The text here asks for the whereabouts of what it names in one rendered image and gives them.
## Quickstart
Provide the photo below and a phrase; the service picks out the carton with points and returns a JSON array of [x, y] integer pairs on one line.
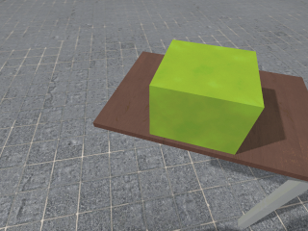
[[205, 95]]

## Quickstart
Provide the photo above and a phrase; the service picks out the table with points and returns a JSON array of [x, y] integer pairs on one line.
[[277, 141]]

